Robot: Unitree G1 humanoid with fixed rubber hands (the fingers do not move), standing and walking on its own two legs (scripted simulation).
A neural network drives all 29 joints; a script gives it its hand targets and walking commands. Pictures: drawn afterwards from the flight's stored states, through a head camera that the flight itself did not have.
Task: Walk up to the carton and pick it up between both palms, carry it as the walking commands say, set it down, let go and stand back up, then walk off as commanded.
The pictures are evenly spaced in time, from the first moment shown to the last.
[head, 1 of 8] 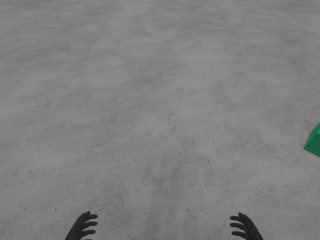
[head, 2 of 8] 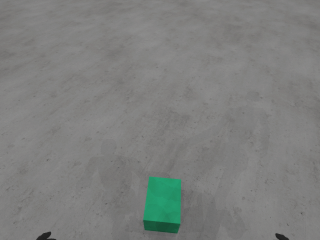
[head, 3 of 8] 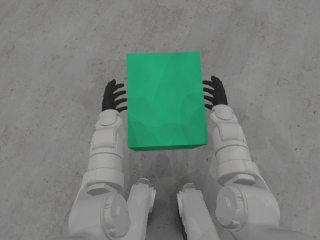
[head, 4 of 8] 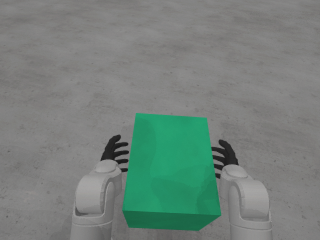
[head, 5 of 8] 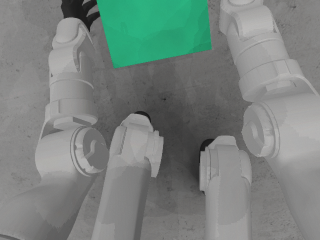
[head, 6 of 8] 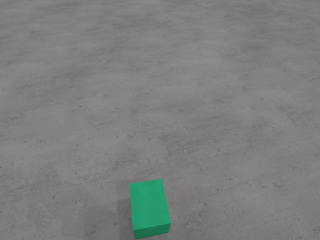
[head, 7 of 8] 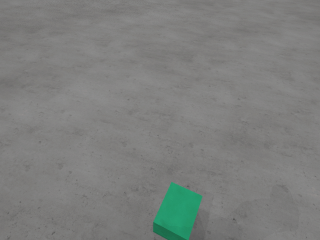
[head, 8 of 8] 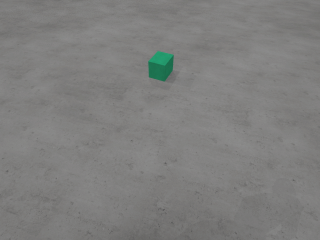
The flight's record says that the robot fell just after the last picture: no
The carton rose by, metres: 0.71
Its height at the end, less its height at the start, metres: +0.00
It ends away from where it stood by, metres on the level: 2.03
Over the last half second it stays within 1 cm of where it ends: yes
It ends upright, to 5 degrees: yes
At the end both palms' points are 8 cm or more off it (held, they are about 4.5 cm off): yes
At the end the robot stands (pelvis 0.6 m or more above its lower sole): yes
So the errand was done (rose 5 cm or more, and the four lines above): yes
